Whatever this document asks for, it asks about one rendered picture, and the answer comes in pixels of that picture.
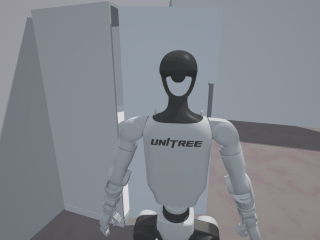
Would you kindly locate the robot torso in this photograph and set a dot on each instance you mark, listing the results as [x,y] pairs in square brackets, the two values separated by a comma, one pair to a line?
[177,159]

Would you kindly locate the handle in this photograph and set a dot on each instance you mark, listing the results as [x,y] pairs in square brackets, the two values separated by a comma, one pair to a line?
[210,100]

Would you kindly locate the robot left hand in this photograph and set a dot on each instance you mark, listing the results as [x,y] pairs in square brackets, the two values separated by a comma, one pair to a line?
[105,219]

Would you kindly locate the fridge door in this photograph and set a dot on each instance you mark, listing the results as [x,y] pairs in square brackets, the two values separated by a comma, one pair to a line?
[147,34]

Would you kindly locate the robot head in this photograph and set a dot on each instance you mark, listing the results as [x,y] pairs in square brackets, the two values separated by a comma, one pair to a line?
[178,64]

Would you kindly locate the right robot upper arm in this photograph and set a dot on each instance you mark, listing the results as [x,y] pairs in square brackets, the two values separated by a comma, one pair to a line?
[224,133]

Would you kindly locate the left robot upper arm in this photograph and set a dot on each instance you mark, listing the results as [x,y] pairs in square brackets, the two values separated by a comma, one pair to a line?
[131,131]

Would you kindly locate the right robot forearm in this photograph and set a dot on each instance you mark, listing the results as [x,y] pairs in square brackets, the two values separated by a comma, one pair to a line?
[245,204]

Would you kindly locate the robot right hand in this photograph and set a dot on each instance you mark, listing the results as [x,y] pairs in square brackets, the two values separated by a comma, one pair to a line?
[244,232]

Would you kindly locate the left robot forearm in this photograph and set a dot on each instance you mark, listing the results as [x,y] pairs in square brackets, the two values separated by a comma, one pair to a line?
[111,197]

